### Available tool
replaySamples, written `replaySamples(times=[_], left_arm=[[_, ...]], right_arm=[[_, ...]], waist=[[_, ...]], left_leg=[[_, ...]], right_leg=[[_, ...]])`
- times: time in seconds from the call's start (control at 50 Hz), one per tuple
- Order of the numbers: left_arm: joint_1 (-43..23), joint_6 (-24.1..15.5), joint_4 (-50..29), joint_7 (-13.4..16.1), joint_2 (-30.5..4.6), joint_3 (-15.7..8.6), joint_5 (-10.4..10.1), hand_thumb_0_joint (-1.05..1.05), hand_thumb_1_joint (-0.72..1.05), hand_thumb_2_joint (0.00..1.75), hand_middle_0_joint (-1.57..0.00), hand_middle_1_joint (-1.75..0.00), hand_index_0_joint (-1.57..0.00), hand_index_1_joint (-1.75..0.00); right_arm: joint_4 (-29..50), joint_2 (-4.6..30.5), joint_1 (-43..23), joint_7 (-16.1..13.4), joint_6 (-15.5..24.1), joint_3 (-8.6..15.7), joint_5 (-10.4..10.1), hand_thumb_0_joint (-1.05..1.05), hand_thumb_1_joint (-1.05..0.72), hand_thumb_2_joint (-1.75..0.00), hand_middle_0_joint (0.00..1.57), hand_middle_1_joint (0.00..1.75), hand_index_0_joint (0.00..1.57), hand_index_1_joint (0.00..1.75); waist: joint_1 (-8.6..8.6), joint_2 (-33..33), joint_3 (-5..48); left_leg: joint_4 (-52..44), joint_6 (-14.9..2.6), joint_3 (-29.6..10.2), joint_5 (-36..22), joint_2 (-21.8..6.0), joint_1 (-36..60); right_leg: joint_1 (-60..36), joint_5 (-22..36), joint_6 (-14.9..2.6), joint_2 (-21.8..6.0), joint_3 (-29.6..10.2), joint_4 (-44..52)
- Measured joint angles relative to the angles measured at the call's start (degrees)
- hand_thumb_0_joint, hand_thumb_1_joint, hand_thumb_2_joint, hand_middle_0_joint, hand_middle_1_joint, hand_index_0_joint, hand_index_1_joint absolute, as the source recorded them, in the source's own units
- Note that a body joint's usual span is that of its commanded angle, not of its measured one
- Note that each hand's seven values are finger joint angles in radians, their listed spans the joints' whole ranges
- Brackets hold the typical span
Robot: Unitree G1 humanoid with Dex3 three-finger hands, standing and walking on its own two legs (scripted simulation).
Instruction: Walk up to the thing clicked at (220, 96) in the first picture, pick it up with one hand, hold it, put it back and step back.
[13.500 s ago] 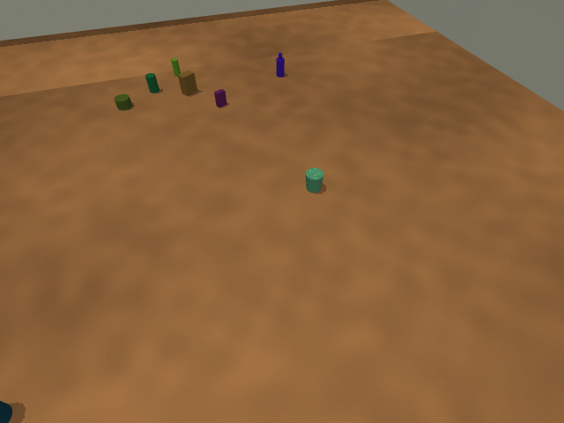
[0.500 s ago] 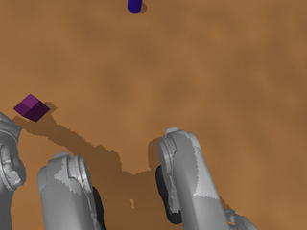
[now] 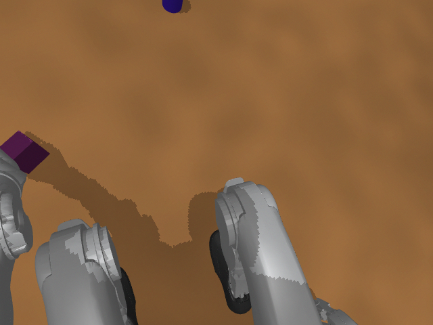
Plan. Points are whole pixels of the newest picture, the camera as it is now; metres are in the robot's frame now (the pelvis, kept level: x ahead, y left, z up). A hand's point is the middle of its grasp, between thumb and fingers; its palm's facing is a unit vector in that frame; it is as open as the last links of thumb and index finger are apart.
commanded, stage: approach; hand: left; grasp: from above
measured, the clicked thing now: (24, 153) +0.49 +0.29 -0.27
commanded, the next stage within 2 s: rest palm in 0.46 s
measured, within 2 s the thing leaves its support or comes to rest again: neither
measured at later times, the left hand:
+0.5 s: hand (4, 168) +0.44 +0.29 -0.19, palm faces -0.39 -0.31 -0.87, open 14.2 cm
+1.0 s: hand (16, 157) +0.46 +0.28 -0.21, palm faces -0.32 -0.30 -0.90, open 14.4 cm
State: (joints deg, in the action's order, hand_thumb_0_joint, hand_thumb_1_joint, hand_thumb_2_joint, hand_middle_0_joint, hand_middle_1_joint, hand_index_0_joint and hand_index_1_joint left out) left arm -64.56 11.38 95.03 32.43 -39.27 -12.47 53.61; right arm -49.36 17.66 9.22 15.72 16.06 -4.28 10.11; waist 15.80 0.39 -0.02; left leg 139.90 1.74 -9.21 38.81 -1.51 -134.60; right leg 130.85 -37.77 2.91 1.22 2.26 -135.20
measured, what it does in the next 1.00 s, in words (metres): stands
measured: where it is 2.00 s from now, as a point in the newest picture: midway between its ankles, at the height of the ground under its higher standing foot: (182, 305)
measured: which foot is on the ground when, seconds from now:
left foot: down 0.00-1.00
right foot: down 0.00-1.00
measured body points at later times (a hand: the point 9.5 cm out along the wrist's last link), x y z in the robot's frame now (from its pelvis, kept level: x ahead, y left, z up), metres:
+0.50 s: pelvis +0.00 -0.01 +0.00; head +0.26 +0.03 +0.36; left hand +0.46 +0.30 -0.14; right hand -0.04 -0.26 -0.09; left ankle +0.08 +0.13 -0.28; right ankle +0.10 -0.13 -0.28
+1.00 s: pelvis +0.00 +0.00 +0.00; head +0.28 +0.06 +0.35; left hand +0.48 +0.29 -0.16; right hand +0.01 -0.25 -0.08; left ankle +0.08 +0.14 -0.28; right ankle +0.10 -0.13 -0.28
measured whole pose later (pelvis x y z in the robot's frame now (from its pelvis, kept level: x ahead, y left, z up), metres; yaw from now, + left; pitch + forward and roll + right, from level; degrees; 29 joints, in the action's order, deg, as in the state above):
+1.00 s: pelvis +0.00 +0.00 +0.00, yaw -3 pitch +32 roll -10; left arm -68.1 11.1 104.9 39.4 -46.6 -16.3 53.3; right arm -45.7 19.3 7.8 20.2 19.1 -10.2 12.3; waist 21.4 2.3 -6.3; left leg 141.5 1.8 -12.2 40.5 -2.2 -133.4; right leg 129.1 -37.7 3.6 2.4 4.7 -134.5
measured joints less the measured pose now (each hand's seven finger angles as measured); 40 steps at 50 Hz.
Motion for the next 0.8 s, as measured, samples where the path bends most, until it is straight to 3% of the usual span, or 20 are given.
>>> replaySamples(times=[0.06,0.14,0.26,0.4,0.52,0.66,0.72,0.8], left_arm=[[-2.5,1.0,0.6,1.6,0.7,-0.1,0.0,0.00,-0.46,0.90,-0.25,-0.89,-0.22,-0.91],[-5.2,3.1,1.0,2.8,0.5,-2.6,0.6,0.00,-0.52,0.95,-0.21,-0.93,-0.18,-0.95],[-8.2,5.9,3.3,1.2,-2.5,-2.2,1.4,0.00,-0.57,1.00,-0.17,-0.96,-0.13,-0.99],[-4.7,5.8,5.6,-1.5,-4.7,-2.3,-0.4,0.01,-0.58,0.99,-0.13,-1.01,-0.11,-1.02],[0.6,1.2,4.8,-2.2,-4.6,-1.9,-2.8,0.00,-0.56,0.98,-0.13,-1.02,-0.11,-1.03],[4.1,-2.7,-2.3,3.7,-2.1,-2.3,-0.9,0.00,-0.56,0.98,-0.13,-1.01,-0.11,-1.02],[1.9,-1.9,0.8,5.6,-2.0,-2.1,-0.4,0.00,-0.57,1.00,-0.13,-0.98,-0.10,-1.00],[-1.6,-0.2,5.5,6.0,-2.9,-2.0,-0.1,0.00,-0.58,1.03,-0.13,-0.96,-0.08,-0.98]], right_arm=[[-0.2,0.0,0.2,0.2,0.1,-0.3,0.4,0.01,-0.92,-0.89,0.20,0.30,0.20,0.30],[0.2,0.5,0.6,0.7,-0.5,-0.9,0.5,0.00,-0.92,-0.89,0.20,0.30,0.20,0.30],[1.2,1.7,1.6,1.4,-1.7,-1.9,0.1,0.00,-0.92,-0.90,0.20,0.30,0.20,0.30],[2.0,2.3,3.4,1.4,-1.8,-3.2,-0.3,0.01,-0.92,-0.89,0.20,0.30,0.20,0.30],[1.8,1.8,4.1,1.4,0.1,-3.9,0.3,0.01,-0.91,-0.89,0.20,0.30,0.20,0.30],[1.0,0.9,1.5,1.5,1.0,-3.0,1.5,0.01,-0.91,-0.89,0.20,0.30,0.20,0.30],[0.8,0.9,-0.5,1.9,1.1,-2.4,1.7,0.01,-0.92,-0.90,0.20,0.30,0.20,0.30],[1.3,1.2,-2.7,2.6,1.8,-2.4,1.7,0.00,-0.92,-0.90,0.20,0.30,0.20,0.30]], waist=[[1.22,0.1,-0.1],[3.26,-0.7,0.3],[5.25,-2.7,-0.1],[4.67,-2.8,-2.3],[3.18,0.2,-4.8],[2.12,2.8,-4.7],[2.59,2.3,-3.0],[3.49,1.1,-2.7]], left_leg=[[0.0,0.10,-0.2,0.1,-0.1,-0.1],[-0.3,0.18,-0.5,0.4,-0.3,-0.1],[-0.5,0.00,-0.8,0.8,-0.9,0.0],[-0.5,-0.31,-0.9,0.4,-1.2,0.7],[0.2,0.45,-1.4,-0.6,-0.6,0.7],[1.2,1.14,-1.8,0.1,0.0,0.8],[1.5,0.80,-2.0,0.9,0.0,0.5],[1.9,0.13,-2.3,1.8,-0.2,0.4]], right_leg=[[0.1,0.1,-0.01,0.1,0.2,0.2],[0.2,0.1,0.13,0.3,0.5,0.6],[0.3,0.3,0.41,0.8,0.8,1.3],[0.1,1.1,0.37,1.1,0.9,1.2],[0.1,1.8,-0.18,0.8,1.1,0.2],[-0.4,0.7,-0.43,0.4,1.4,-0.7],[-0.6,-0.1,-0.23,0.4,1.6,-0.6],[-1.1,-0.7,0.19,0.7,1.9,-0.1]])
